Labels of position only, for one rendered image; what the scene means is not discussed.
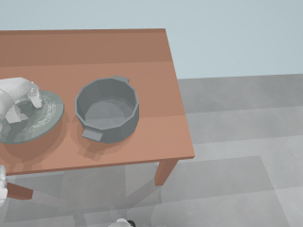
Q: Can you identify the knob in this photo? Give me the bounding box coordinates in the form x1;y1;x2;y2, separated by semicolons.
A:
16;100;35;116

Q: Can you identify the pot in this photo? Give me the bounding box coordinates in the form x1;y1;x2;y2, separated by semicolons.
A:
74;75;139;144

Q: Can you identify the table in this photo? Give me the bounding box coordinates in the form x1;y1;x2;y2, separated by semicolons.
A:
0;28;195;201

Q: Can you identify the left robot forearm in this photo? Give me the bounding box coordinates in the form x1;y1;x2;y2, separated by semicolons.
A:
0;88;13;131

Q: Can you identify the lid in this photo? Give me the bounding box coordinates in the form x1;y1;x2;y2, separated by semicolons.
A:
0;90;64;145

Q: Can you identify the robot left hand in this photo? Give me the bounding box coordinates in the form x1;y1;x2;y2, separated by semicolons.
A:
0;77;43;124

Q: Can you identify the robot left shin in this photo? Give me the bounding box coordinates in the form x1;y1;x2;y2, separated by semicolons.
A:
116;218;130;224

